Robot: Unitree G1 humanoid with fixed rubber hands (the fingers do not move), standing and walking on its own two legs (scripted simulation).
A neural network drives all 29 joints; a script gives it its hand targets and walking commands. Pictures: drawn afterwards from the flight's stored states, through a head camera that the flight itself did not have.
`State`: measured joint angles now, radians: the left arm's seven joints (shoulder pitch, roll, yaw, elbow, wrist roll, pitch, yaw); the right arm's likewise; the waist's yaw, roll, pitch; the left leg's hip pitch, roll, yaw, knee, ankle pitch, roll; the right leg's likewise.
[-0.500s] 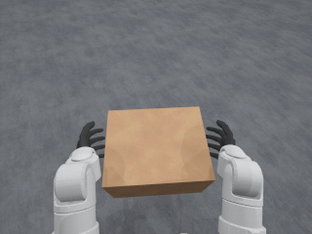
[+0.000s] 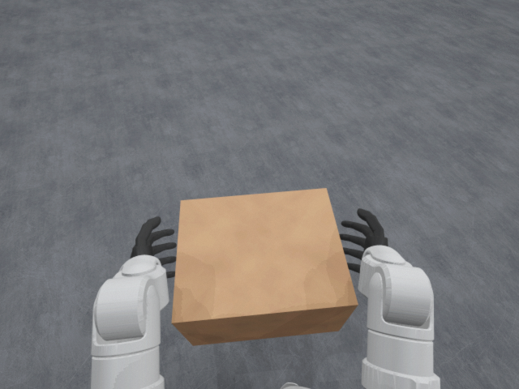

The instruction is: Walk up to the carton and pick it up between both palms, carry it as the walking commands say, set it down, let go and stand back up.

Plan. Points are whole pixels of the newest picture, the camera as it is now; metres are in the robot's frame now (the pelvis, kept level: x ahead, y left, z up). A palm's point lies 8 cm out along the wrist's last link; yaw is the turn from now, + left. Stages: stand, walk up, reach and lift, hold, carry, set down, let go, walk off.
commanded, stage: carry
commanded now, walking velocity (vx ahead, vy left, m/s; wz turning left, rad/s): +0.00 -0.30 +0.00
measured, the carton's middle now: (260, 266) +0.32 +0.00 -0.01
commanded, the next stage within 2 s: none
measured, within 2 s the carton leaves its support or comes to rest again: neither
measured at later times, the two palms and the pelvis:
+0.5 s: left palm (299, 300) +0.23 -0.05 +0.07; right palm out of the picture +0.20 -0.36 +0.07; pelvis -0.06 -0.17 +0.00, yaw -2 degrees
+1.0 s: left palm (436, 363) +0.16 -0.20 +0.07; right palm out of the picture +0.14 -0.52 +0.08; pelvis -0.13 -0.33 -0.01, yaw -7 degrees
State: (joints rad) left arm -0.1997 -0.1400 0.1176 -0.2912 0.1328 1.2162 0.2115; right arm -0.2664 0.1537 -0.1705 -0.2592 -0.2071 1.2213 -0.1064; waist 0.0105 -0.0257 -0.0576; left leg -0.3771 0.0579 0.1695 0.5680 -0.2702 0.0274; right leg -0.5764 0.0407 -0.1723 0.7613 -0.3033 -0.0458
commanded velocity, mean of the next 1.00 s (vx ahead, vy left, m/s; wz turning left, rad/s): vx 0.00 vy -0.30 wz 0.00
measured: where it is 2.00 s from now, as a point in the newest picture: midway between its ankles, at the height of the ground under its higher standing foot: outside the picture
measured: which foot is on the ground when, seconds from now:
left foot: down 0.00-0.28, up 0.30-0.58, down 0.60-0.98, up 1.00-1.00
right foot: up 0.00-0.26, down 0.28-0.62, up 0.64-0.96, down 0.98-1.00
